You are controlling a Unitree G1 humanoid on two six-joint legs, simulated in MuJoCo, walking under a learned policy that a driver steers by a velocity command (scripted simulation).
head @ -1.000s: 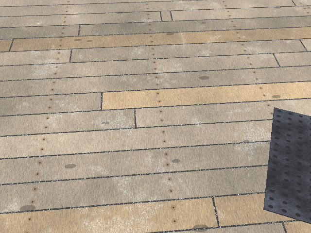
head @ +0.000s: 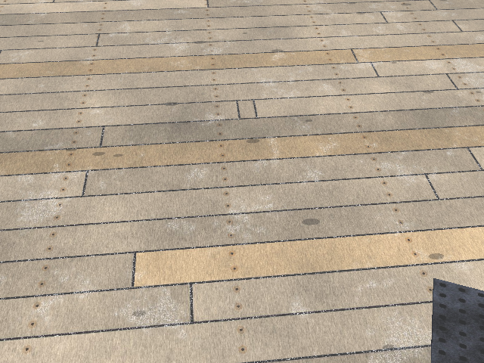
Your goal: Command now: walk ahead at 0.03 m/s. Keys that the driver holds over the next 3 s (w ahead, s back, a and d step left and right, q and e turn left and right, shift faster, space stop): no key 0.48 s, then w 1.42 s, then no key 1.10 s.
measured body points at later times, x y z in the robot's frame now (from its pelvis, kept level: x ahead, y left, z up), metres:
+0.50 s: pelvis +0.02 +0.01 +0.00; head +0.03 +0.01 +0.45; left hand +0.00 +0.23 -0.16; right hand +0.00 -0.19 -0.16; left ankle +0.00 +0.12 -0.74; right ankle +0.05 -0.08 -0.74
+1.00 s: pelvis +0.17 -0.03 +0.00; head +0.18 -0.04 +0.45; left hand +0.08 +0.20 -0.14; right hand +0.23 -0.26 -0.15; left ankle +0.18 +0.10 -0.67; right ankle +0.09 -0.09 -0.74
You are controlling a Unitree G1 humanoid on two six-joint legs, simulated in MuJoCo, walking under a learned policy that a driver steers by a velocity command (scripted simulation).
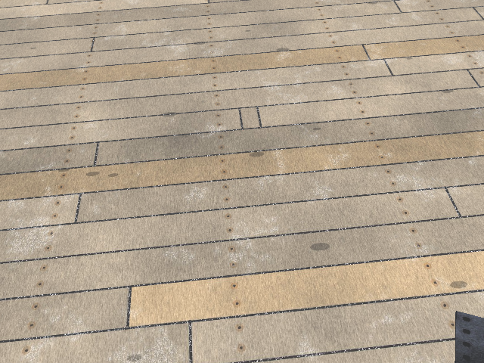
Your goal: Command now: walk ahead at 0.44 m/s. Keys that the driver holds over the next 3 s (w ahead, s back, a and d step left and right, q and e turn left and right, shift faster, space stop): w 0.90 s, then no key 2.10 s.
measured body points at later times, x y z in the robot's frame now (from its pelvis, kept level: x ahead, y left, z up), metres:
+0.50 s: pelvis +0.28 +0.04 +0.00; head +0.30 +0.04 +0.45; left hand +0.37 +0.28 -0.14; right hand +0.25 -0.21 -0.15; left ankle +0.28 +0.09 -0.75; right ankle +0.34 -0.12 -0.67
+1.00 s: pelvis +0.58 -0.02 +0.00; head +0.60 -0.03 +0.45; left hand +0.60 +0.23 -0.14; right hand +0.63 -0.27 -0.15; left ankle +0.57 +0.12 -0.66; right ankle +0.60 -0.08 -0.74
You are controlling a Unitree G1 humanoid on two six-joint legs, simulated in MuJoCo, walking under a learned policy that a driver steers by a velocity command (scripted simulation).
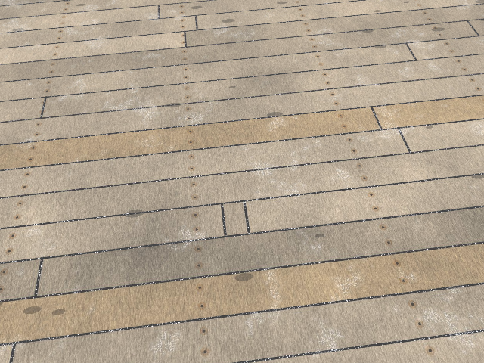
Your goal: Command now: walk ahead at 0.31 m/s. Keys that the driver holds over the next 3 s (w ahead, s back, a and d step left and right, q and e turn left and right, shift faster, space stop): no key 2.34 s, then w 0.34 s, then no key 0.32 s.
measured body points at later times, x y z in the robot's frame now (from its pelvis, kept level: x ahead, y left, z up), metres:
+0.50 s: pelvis +0.13 +0.03 -0.01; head +0.15 +0.04 +0.44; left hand +0.15 +0.25 -0.17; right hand +0.17 -0.20 -0.16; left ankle +0.20 +0.10 -0.74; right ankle +0.10 -0.10 -0.73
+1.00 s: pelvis +0.16 +0.00 +0.00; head +0.16 +0.00 +0.45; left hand +0.13 +0.21 -0.16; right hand +0.14 -0.21 -0.16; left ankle +0.20 +0.10 -0.74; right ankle +0.12 -0.10 -0.74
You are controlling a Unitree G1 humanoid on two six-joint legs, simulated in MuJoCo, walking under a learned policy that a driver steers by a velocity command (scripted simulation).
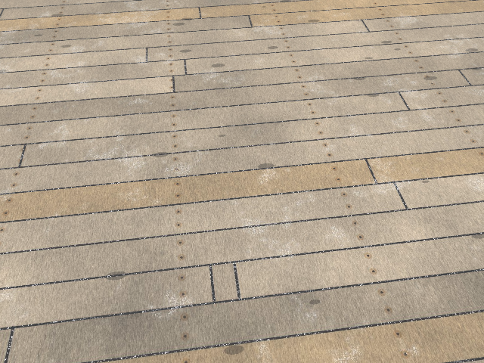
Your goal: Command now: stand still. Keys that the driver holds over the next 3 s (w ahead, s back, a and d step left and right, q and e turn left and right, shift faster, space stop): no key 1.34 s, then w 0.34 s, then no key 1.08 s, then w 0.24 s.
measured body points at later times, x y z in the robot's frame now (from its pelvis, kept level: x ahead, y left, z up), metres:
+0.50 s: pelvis +0.02 -0.01 +0.00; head +0.02 -0.01 +0.45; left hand -0.02 +0.19 -0.16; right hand -0.01 -0.22 -0.16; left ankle +0.04 +0.10 -0.74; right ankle -0.04 -0.10 -0.74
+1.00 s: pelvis +0.03 -0.02 +0.00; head +0.03 -0.02 +0.45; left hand -0.02 +0.18 -0.16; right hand -0.01 -0.22 -0.17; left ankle +0.04 +0.10 -0.74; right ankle -0.04 -0.10 -0.74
